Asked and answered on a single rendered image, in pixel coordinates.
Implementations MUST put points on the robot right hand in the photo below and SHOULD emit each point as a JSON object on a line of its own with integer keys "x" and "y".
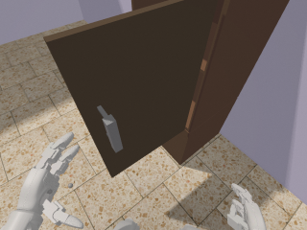
{"x": 250, "y": 216}

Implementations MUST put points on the robot left hand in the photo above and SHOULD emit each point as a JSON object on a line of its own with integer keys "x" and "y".
{"x": 44, "y": 177}

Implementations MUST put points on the handle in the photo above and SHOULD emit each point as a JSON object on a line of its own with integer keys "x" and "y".
{"x": 112, "y": 130}

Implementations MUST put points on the robot left thigh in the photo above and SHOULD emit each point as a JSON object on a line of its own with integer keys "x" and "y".
{"x": 127, "y": 225}

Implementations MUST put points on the robot left forearm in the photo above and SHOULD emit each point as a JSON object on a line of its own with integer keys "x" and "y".
{"x": 23, "y": 220}

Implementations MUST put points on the cupboard door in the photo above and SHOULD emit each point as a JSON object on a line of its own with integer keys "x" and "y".
{"x": 142, "y": 67}

